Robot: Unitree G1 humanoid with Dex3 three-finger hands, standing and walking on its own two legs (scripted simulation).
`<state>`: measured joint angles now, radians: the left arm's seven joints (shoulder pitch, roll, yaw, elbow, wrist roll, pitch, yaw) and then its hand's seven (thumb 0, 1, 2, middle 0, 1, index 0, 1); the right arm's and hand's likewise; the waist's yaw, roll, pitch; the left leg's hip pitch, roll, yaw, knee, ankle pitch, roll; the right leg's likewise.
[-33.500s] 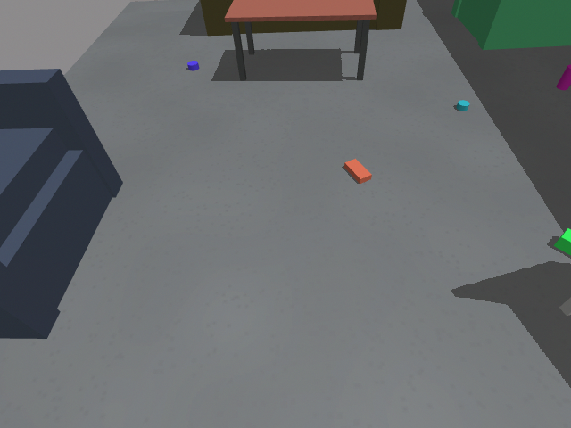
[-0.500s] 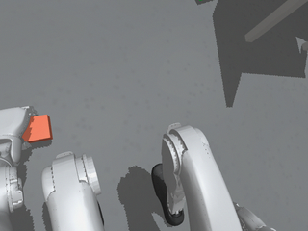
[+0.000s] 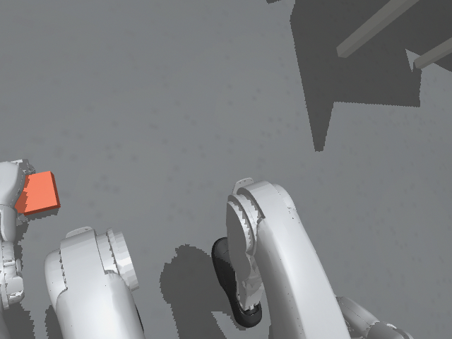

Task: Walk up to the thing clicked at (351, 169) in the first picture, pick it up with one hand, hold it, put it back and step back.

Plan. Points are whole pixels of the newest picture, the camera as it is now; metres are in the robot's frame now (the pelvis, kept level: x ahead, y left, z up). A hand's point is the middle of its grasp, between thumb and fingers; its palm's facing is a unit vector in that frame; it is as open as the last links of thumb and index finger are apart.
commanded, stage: rest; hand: left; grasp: from above
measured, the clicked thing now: (10, 198) +0.40 +0.29 -0.27
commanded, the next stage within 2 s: open in 0.08 s
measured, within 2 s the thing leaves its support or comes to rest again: neither
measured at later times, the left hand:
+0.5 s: hand (10, 205) +0.39 +0.29 -0.24, palm faces -0.46 -0.11 -0.88, open 10.8 cm
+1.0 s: hand (9, 202) +0.39 +0.29 -0.24, palm faces -0.47 -0.14 -0.87, open 13.6 cm
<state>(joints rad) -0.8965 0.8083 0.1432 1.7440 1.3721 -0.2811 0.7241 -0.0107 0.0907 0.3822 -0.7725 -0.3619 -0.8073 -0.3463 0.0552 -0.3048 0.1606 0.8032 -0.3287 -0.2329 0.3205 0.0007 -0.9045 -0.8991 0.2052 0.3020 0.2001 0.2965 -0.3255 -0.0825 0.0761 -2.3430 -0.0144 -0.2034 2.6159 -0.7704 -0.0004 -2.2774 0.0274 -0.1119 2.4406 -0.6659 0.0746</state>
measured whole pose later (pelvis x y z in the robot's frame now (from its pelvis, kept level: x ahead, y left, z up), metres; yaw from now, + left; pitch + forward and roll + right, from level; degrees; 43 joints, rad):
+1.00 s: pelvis +0.00 +0.00 +0.01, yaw -1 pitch +27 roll -13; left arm -0.91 0.85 0.12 1.75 1.33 -0.27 0.72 0.00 -0.42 0.94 -0.15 -0.92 -0.15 -0.93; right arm 0.05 -0.33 0.21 0.78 -0.32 -0.27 0.35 0.00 -0.90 -0.90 0.20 0.30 0.20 0.30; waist -0.34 -0.10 0.12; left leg -2.33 -0.01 -0.23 2.61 -0.77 0.00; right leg -2.25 0.03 -0.13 2.41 -0.65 0.07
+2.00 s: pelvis -0.02 -0.02 +0.06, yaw +6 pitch +31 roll -6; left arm -0.88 0.63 0.00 1.46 1.24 -0.29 0.35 0.00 -0.43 0.97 -0.14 -0.96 -0.14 -0.97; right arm 0.12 -0.33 0.05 0.72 -0.13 -0.07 0.18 0.00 -0.90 -0.90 0.20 0.30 0.20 0.30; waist -0.20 -0.01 -0.09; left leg -2.22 -0.02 -0.11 2.34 -0.68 -0.02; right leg -2.19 -0.01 -0.05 2.26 -0.62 0.03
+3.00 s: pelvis +0.00 -0.01 +0.27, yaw +10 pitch +27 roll -4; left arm 0.03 0.36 0.00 0.24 0.32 0.18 0.06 0.00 0.87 0.90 -0.21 -0.30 -0.21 -0.30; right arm 0.04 -0.25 0.00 0.55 0.04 -0.08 -0.01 0.01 -0.91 -0.90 0.20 0.30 0.20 0.30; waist -0.05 0.02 -0.20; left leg -1.54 0.00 -0.07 1.70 -0.63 -0.01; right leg -1.51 -0.02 -0.04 1.64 -0.59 0.03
